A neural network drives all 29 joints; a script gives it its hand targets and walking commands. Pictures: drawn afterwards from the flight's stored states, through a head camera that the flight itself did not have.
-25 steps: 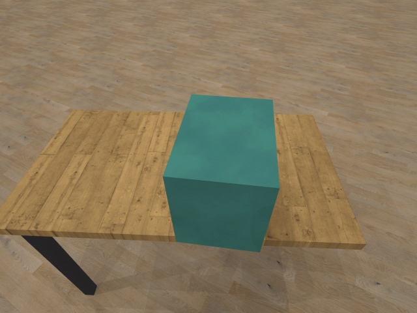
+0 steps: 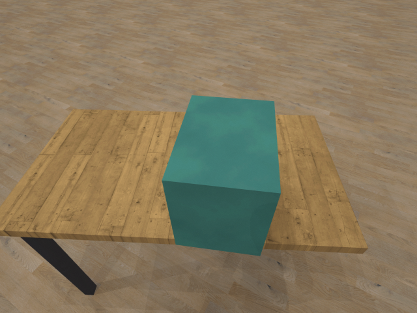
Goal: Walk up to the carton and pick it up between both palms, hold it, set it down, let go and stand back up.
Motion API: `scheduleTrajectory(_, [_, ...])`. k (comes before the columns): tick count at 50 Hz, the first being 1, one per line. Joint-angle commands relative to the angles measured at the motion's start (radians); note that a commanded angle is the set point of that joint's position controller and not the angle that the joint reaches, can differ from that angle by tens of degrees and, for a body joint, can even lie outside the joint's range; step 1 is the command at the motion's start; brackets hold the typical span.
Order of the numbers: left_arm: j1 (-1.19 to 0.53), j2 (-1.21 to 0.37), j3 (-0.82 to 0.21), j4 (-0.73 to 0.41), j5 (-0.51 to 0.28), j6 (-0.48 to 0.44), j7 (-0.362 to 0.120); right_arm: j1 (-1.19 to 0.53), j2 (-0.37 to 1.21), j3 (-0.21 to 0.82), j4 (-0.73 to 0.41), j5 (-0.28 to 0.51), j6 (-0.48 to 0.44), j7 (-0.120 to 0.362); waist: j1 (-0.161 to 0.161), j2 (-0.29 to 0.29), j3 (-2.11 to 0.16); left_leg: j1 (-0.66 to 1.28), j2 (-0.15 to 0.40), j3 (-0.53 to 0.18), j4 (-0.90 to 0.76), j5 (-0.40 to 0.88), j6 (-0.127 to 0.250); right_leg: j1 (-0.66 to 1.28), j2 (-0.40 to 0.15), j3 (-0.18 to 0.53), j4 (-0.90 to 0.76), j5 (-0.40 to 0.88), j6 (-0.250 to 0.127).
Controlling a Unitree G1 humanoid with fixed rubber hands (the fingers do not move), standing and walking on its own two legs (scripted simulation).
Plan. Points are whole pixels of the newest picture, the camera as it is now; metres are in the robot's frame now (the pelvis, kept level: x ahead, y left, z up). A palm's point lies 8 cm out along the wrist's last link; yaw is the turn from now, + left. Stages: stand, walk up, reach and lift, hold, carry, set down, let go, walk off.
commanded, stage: stand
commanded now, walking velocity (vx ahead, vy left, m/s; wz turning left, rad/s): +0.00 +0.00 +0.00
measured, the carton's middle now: (224, 173) +0.46 -0.01 +0.00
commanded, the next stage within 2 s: none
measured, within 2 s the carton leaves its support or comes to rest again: neither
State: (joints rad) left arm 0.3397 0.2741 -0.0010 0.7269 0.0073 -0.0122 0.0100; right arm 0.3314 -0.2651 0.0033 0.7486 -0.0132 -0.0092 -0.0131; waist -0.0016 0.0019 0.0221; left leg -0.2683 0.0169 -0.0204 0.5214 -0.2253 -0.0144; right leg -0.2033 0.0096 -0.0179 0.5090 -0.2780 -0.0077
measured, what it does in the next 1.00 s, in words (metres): stands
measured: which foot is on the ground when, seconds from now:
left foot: down 0.00-1.00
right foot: down 0.00-1.00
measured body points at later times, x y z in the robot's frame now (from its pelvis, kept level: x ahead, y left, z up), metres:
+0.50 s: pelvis +0.00 +0.00 +0.00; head +0.01 +0.00 +0.45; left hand +0.07 +0.27 -0.12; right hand +0.08 -0.26 -0.12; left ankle +0.04 +0.13 -0.74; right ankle +0.00 -0.11 -0.74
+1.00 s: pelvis +0.01 +0.00 +0.00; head +0.01 +0.01 +0.45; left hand +0.08 +0.27 -0.12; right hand +0.08 -0.26 -0.12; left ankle +0.04 +0.13 -0.74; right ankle +0.00 -0.11 -0.74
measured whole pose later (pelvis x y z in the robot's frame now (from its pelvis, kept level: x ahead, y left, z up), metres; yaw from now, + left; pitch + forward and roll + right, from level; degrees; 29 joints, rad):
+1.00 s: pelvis +0.01 +0.00 +0.00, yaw +0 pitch -2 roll -1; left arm 0.33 0.28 0.00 0.77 0.01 -0.01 0.01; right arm 0.32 -0.27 0.00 0.78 -0.01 -0.01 -0.02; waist 0.00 0.01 0.02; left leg -0.25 0.01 -0.02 0.51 -0.23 -0.01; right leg -0.18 0.00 -0.02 0.48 -0.28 0.00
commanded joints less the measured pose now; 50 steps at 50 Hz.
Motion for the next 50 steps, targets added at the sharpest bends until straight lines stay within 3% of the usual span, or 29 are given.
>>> scheduleTrajectory(1, [0.033,0.116,0.031,-0.053,0.000,-0.011,0.003,0.031,-0.121,-0.032,-0.051,-0.002,-0.012,-0.004,0.001,0.003,0.028,0.010,0.072,-0.088,-0.096,0.046,0.036,-0.052,-0.096,0.100,-0.118,0.041,-0.017])
scheduleTrajectory(23, [0.035,0.109,0.033,-0.021,-0.002,-0.009,0.006,0.036,-0.116,-0.034,-0.028,0.001,-0.011,-0.009,0.002,-0.004,0.036,0.023,0.071,-0.089,-0.108,0.058,0.036,-0.038,-0.098,0.098,-0.128,0.052,-0.016])
scheduleTrajectory(25, [0.033,0.119,0.033,-0.025,0.000,-0.010,0.006,0.025,-0.128,-0.034,-0.032,0.003,-0.012,-0.008,0.005,0.035,0.013,0.029,0.067,-0.088,-0.100,0.064,0.035,-0.026,-0.098,0.103,-0.122,0.055,-0.017])
scheduleTrajectory(30, [0.031,0.116,0.030,-0.019,-0.001,-0.008,0.006,0.029,-0.122,-0.032,-0.026,0.004,-0.010,-0.009,0.002,0.006,0.030,0.024,0.069,-0.091,-0.101,0.065,0.035,-0.038,-0.098,0.099,-0.127,0.051,-0.016])
scheduleTrajectory(50, [0.028,0.123,0.027,-0.004,-0.002,-0.007,0.007,0.022,-0.128,-0.030,-0.012,0.005,-0.010,-0.010,0.002,0.009,0.027,0.025,0.068,-0.093,-0.108,0.082,0.035,-0.021,-0.100,0.095,-0.127,0.069,-0.015])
